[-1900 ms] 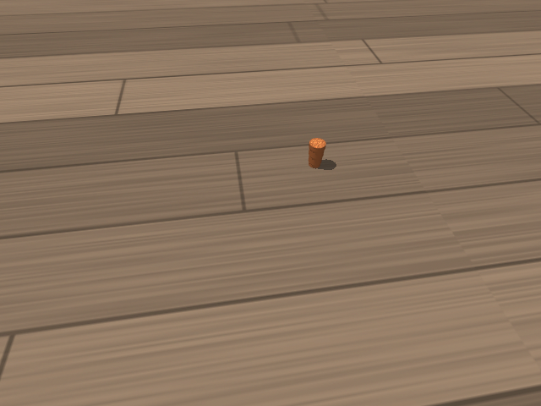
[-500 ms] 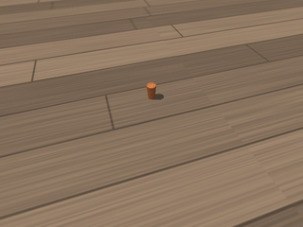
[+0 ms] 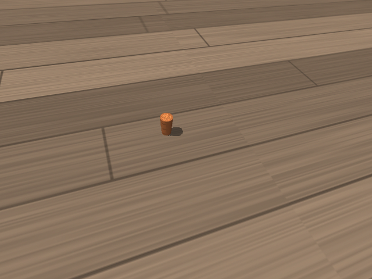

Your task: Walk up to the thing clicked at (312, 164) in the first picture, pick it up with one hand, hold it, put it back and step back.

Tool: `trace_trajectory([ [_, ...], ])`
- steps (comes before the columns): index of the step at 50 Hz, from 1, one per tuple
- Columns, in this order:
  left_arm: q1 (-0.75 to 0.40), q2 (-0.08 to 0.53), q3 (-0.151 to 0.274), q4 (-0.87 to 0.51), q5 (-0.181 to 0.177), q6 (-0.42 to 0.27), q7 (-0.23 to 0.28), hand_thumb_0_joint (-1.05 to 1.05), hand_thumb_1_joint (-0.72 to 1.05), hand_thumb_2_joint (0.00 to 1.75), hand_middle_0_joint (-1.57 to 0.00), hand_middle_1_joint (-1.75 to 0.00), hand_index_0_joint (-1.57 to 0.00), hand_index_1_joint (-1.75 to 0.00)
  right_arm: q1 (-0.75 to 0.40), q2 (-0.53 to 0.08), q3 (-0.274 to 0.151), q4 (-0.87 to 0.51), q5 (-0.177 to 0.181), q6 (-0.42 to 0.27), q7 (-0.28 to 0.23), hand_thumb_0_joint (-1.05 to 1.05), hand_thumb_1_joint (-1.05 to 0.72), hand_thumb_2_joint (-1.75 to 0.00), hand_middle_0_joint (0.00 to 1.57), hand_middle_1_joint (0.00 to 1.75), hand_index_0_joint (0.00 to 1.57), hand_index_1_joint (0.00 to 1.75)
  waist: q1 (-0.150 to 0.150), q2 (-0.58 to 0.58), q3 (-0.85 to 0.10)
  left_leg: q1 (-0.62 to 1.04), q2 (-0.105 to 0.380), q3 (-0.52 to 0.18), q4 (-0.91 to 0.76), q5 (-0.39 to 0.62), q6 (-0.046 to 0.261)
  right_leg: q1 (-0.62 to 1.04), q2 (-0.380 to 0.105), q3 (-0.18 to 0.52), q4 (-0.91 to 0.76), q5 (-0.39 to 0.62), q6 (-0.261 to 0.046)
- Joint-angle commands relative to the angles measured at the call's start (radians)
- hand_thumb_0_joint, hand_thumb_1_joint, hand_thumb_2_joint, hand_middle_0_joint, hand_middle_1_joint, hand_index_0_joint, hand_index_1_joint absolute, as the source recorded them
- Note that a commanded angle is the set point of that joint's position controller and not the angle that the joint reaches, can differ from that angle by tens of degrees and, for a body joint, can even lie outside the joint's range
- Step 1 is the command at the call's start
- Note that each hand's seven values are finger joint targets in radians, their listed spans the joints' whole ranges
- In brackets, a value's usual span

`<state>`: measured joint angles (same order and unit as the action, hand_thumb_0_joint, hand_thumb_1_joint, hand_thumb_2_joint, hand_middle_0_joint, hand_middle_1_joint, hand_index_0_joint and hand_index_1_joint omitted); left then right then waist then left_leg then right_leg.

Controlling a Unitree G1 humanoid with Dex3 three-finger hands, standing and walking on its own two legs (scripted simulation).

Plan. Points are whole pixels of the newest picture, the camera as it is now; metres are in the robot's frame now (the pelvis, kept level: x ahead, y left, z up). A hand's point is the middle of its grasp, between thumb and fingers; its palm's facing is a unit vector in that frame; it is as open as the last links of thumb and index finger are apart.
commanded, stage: walk up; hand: left
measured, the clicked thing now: (166, 124) +1.21 +0.15 -0.68
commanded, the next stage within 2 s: none
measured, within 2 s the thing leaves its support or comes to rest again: neither
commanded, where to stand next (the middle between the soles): +0.87 -0.03 m, yaw -4 degrees
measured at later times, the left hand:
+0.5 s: hand (115, 182) +0.40 +0.22 -0.11, palm faces -0.14 -0.91 -0.39, open 7.4 cm
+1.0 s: hand (107, 162) +0.49 +0.27 -0.15, palm faces -0.06 -0.93 -0.37, open 7.4 cm
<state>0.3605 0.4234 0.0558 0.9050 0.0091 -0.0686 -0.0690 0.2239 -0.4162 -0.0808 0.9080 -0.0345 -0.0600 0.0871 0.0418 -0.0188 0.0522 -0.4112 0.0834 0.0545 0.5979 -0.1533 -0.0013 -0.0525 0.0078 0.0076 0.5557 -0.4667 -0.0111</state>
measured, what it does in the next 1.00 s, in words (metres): walks ahead: right foot, then left foot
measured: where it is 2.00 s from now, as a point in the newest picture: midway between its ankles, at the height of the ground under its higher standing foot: (188, 189)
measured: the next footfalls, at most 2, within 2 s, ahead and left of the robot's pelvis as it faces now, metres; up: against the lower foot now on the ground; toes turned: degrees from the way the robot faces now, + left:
right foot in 0.42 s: +0.37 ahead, -0.14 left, +0.00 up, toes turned -8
left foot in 0.94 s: +0.58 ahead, +0.10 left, +0.00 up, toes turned +0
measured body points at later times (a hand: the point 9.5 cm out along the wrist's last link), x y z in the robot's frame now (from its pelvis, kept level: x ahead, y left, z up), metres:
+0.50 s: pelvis +0.25 -0.04 +0.00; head +0.27 -0.07 +0.44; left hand +0.40 +0.26 -0.08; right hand +0.24 -0.36 -0.14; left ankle +0.12 +0.13 -0.67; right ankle +0.33 -0.14 -0.72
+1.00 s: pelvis +0.45 -0.01 +0.00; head +0.47 +0.00 +0.45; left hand +0.49 +0.32 -0.12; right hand +0.54 -0.33 -0.09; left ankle +0.54 +0.10 -0.72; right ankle +0.34 -0.13 -0.69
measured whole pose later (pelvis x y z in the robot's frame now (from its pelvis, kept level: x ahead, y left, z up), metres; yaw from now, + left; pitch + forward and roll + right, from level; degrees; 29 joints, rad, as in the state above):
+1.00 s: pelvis +0.45 -0.01 +0.00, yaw -4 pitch -3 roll +0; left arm 0.36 0.43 0.06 0.88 0.00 -0.06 -0.03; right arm 0.23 -0.40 -0.06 0.83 -0.03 -0.07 0.08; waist 0.03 -0.03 0.09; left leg -0.37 0.03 0.06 0.63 -0.21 0.02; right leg -0.16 -0.04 -0.03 0.85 -0.47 -0.04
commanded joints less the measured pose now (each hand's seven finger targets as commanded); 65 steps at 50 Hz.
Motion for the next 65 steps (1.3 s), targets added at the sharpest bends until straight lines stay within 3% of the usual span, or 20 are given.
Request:
trace_trajectory([
  [1, 0.039, 0.111, 0.023, -0.118, -0.022, -0.023, 0.037, 0.00, 0.90, 0.90, -0.20, -0.30, -0.20, -0.30, 0.255, -0.348, -0.110, -0.061, -0.012, -0.058, -0.049, 0.00, -0.90, -0.90, 0.20, 0.30, 0.20, 0.30, -0.142, 0.351, -0.166, 0.674, 0.339, -0.663, -0.338, -0.378, 0.170, -0.665, 0.107, 0.036, 0.606, -0.028, -0.034],
  [3, -0.025, 0.248, 0.039, -0.094, -0.007, -0.021, 0.058, 0.00, 0.90, 0.90, -0.20, -0.30, -0.20, -0.30, 0.156, -0.324, -0.106, -0.086, 0.025, -0.048, -0.048, 0.00, -0.90, -0.90, 0.20, 0.30, 0.20, 0.30, -0.112, 0.167, -0.085, 0.530, 0.383, -0.663, -0.351, -0.309, 0.274, -0.678, -0.012, 0.123, 0.719, -0.001, -0.051],
  [6, -0.016, 0.199, 0.040, -0.072, -0.032, -0.023, 0.033, 0.00, 0.90, 0.90, -0.20, -0.30, -0.20, -0.30, 0.093, -0.230, -0.054, -0.110, 0.036, -0.057, -0.058, 0.00, -0.90, -0.90, 0.20, 0.30, 0.20, 0.30, -0.060, 0.125, 0.004, 0.346, 0.209, -0.209, -0.315, 0.155, 0.172, -0.543, -0.055, 0.124, 0.588, 0.139, -0.034],
  [9, -0.041, 0.168, 0.037, -0.090, -0.027, -0.006, 0.011, 0.00, 0.90, 0.90, -0.20, -0.30, -0.20, -0.30, 0.097, -0.235, -0.049, -0.122, 0.034, -0.062, -0.058, 0.00, -0.90, -0.90, 0.20, 0.30, 0.20, 0.30, -0.052, 0.160, 0.022, 0.282, 0.175, -0.085, -0.319, 0.255, 0.182, -0.489, -0.061, 0.070, 0.462, 0.196, -0.003],
  [17, -0.211, 0.152, 0.045, -0.132, -0.006, -0.001, -0.019, 0.00, 0.90, 0.90, -0.20, -0.30, -0.20, -0.30, 0.097, -0.261, -0.053, -0.146, 0.032, -0.043, -0.053, 0.00, -0.90, -0.90, 0.20, 0.30, 0.20, 0.30, -0.079, 0.158, 0.012, 0.241, 0.170, -0.018, -0.287, 0.100, 0.181, -0.299, -0.059, -0.067, 0.057, 0.379, -0.022],
  [20, -0.099, 0.181, 0.062, -0.089, -0.003, -0.011, -0.008, 0.00, 0.90, 0.90, -0.20, -0.30, -0.20, -0.30, 0.084, -0.248, -0.047, -0.159, 0.033, -0.034, -0.058, 0.00, -0.90, -0.90, 0.20, 0.30, 0.20, 0.30, 0.003, 0.046, -0.059, 0.222, 0.145, 0.016, -0.060, 0.191, 0.149, -0.093, -0.034, -0.078, -0.009, 0.371, -0.044],
  [21, 0.009, 0.227, 0.084, -0.058, -0.001, -0.021, 0.006, 0.00, 0.90, 0.90, -0.20, -0.30, -0.20, -0.30, 0.123, -0.200, -0.030, -0.162, 0.028, -0.033, -0.058, 0.00, -0.90, -0.90, 0.20, 0.30, 0.20, 0.30, 0.051, -0.078, -0.147, 0.162, 0.087, 0.046, 0.185, 0.173, 0.116, 0.083, -0.030, -0.042, -0.042, 0.296, -0.064],
  [23, 0.112, 0.374, 0.118, -0.064, -0.008, -0.032, 0.027, 0.00, 0.90, 0.90, -0.20, -0.30, -0.20, -0.30, 0.213, -0.170, -0.011, -0.164, 0.043, -0.025, -0.056, 0.00, -0.90, -0.90, 0.20, 0.30, 0.20, 0.30, 0.071, -0.312, -0.216, -0.186, -0.109, 0.005, 0.575, -0.362, 0.042, 0.307, -0.413, 0.672, -0.269, 0.116, -0.203],
  [24, 0.060, 0.370, 0.117, -0.077, -0.023, -0.027, 0.031, 0.00, 0.90, 0.90, -0.20, -0.30, -0.20, -0.30, 0.177, -0.246, -0.025, -0.137, 0.032, -0.015, -0.068, 0.00, -0.90, -0.90, 0.20, 0.30, 0.20, 0.30, 0.068, -0.229, -0.189, -0.207, -0.049, -0.063, 0.647, -0.376, 0.042, 0.247, -0.442, 0.725, -0.267, 0.111, -0.268],
  [30, -0.060, 0.217, 0.066, -0.104, -0.026, -0.048, 0.049, 0.00, 0.90, 0.90, -0.20, -0.30, -0.20, -0.30, 0.180, -0.171, -0.016, -0.088, 0.040, 0.007, -0.049, 0.00, -0.90, -0.90, 0.20, 0.30, 0.20, 0.30, -0.040, -0.106, -0.032, -0.069, -0.019, -0.117, 0.506, -0.109, 0.035, -0.092, -0.207, 0.143, -0.242, 0.658, -0.126],
  [37, -0.048, 0.236, 0.082, -0.140, 0.000, -0.054, 0.047, 0.00, 0.90, 0.90, -0.20, -0.30, -0.20, -0.30, 0.015, -0.166, -0.034, -0.142, 0.019, 0.016, -0.017, 0.00, -0.90, -0.90, 0.20, 0.30, 0.20, 0.30, -0.010, -0.095, 0.040, -0.131, 0.010, -0.091, 0.198, -0.019, -0.014, -0.123, -0.241, 0.085, -0.326, 0.314, -0.182],
  [41, -0.014, 0.243, 0.082, -0.130, 0.000, -0.051, 0.047, 0.00, 0.90, 0.90, -0.20, -0.30, -0.20, -0.30, -0.070, -0.153, -0.032, -0.161, 0.015, -0.003, -0.004, 0.00, -0.90, -0.90, 0.20, 0.30, 0.20, 0.30, 0.017, -0.105, 0.037, -0.053, 0.018, -0.056, 0.016, 0.051, 0.015, -0.091, -0.250, 0.073, -0.261, 0.386, -0.172],
  [46, -0.048, 0.253, 0.072, -0.145, -0.001, -0.039, 0.054, 0.00, 0.90, 0.90, -0.20, -0.30, -0.20, -0.30, 0.124, -0.201, -0.056, -0.101, 0.006, -0.019, -0.014, 0.00, -0.90, -0.90, 0.20, 0.30, 0.20, 0.30, -0.106, 0.021, -0.064, 0.296, -0.035, -0.022, -0.099, -0.012, 0.072, -0.168, -0.224, 0.046, 0.029, 0.492, -0.134],
  [47, -0.001, 0.194, 0.050, -0.146, -0.007, -0.034, 0.055, 0.00, 0.90, 0.90, -0.20, -0.30, -0.20, -0.30, 0.230, -0.257, -0.076, -0.072, -0.008, -0.027, -0.027, 0.00, -0.90, -0.90, 0.20, 0.30, 0.20, 0.30, -0.145, 0.175, -0.139, 0.466, 0.010, -0.117, -0.146, -0.120, 0.113, -0.273, -0.139, -0.022, 0.305, 0.480, -0.096],
  [48, 0.063, 0.105, 0.024, -0.154, -0.019, -0.032, 0.052, 0.00, 0.90, 0.90, -0.20, -0.30, -0.20, -0.30, 0.255, -0.327, -0.093, -0.090, -0.017, -0.034, -0.039, 0.00, -0.90, -0.90, 0.20, 0.30, 0.20, 0.30, -0.124, 0.394, -0.167, 0.595, 0.233, -0.476, -0.202, -0.166, 0.182, -0.506, -0.009, -0.061, 0.538, 0.071, -0.040],
  [49, 0.066, 0.191, 0.046, -0.130, -0.021, -0.021, 0.065, 0.00, 0.90, 0.90, -0.20, -0.30, -0.20, -0.30, 0.239, -0.342, -0.095, -0.109, 0.017, -0.032, -0.041, 0.00, -0.90, -0.90, 0.20, 0.30, 0.20, 0.30, -0.126, 0.280, -0.164, 0.619, 0.342, -0.729, -0.300, -0.216, 0.282, -0.611, 0.025, -0.013, 0.623, -0.090, -0.047],
  [51, -0.011, 0.240, 0.043, -0.117, -0.007, -0.023, 0.066, 0.00, 0.90, 0.90, -0.20, -0.30, -0.20, -0.30, 0.167, -0.290, -0.080, -0.130, 0.044, -0.023, -0.050, 0.00, -0.90, -0.90, 0.20, 0.30, 0.20, 0.30, -0.105, 0.121, -0.044, 0.407, 0.315, -0.569, -0.313, -0.103, 0.294, -0.591, -0.043, 0.083, 0.689, -0.014, -0.045],
  [54, 0.049, 0.202, 0.042, -0.079, -0.020, -0.010, 0.041, 0.00, 0.90, 0.90, -0.20, -0.30, -0.20, -0.30, 0.087, -0.227, -0.042, -0.144, 0.048, -0.038, -0.056, 0.00, -0.90, -0.90, 0.20, 0.30, 0.20, 0.30, -0.042, 0.132, 0.025, 0.226, 0.170, -0.254, -0.323, 0.058, 0.177, -0.454, -0.086, 0.070, 0.538, 0.111, -0.032],
  [60, -0.038, 0.176, 0.045, -0.106, -0.002, -0.003, 0.020, 0.00, 0.90, 0.90, -0.20, -0.30, -0.20, -0.30, 0.105, -0.256, -0.050, -0.163, 0.033, -0.040, -0.051, 0.00, -0.90, -0.90, 0.20, 0.30, 0.20, 0.30, -0.067, 0.188, 0.037, 0.229, 0.178, -0.204, -0.360, -0.060, 0.256, -0.473, -0.120, -0.010, 0.263, 0.165, 0.018],
  [65, -0.082, 0.165, 0.056, -0.099, -0.001, -0.018, 0.015, 0.00, 0.90, 0.90, -0.20, -0.30, -0.20, -0.30, 0.077, -0.256, -0.048, -0.174, 0.029, -0.029, -0.042, 0.00, -0.90, -0.90, 0.20, 0.30, 0.20, 0.30, -0.053, 0.188, 0.040, 0.137, 0.148, -0.165, -0.307, -0.118, 0.219, -0.310, -0.085, -0.046, 0.091, 0.279, -0.001],
])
